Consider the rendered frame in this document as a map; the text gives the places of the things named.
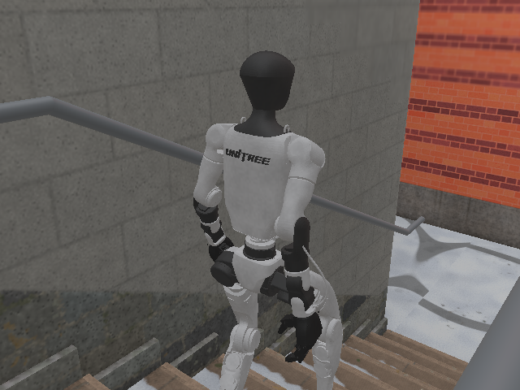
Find stairs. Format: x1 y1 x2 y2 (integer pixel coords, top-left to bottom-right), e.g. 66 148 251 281
128 331 467 390

